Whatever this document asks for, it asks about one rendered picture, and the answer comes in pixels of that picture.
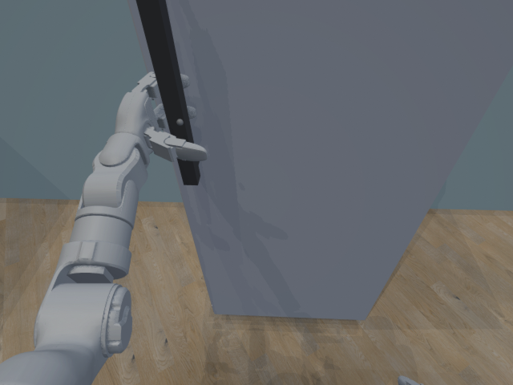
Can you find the left robot forearm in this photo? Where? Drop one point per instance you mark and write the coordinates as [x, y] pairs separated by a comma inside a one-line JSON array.
[[98, 251]]

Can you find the left robot upper arm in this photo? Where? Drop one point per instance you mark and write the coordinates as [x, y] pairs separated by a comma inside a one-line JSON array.
[[80, 327]]

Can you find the handle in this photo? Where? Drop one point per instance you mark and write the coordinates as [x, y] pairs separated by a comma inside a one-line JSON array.
[[158, 33]]

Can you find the fridge door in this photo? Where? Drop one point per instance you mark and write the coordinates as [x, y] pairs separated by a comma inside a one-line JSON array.
[[330, 127]]

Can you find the robot left hand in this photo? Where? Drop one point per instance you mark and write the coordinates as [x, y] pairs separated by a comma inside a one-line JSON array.
[[136, 116]]

